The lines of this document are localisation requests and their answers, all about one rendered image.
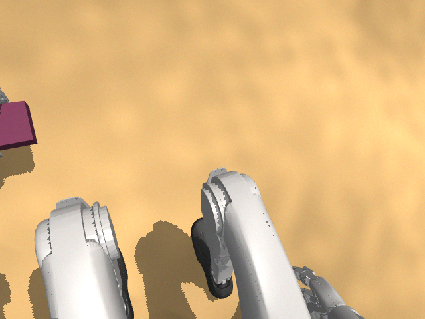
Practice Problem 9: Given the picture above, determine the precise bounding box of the right robot foot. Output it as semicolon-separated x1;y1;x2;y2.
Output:
191;218;233;299

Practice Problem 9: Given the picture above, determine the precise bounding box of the right robot hand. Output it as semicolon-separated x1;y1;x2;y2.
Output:
292;266;346;319

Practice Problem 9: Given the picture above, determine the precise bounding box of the small box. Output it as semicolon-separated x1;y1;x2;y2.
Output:
0;101;37;150

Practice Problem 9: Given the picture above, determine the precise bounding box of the left robot foot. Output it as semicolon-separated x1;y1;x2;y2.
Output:
117;249;134;319

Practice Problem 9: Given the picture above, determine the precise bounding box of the right robot arm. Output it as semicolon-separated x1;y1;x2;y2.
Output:
327;305;366;319

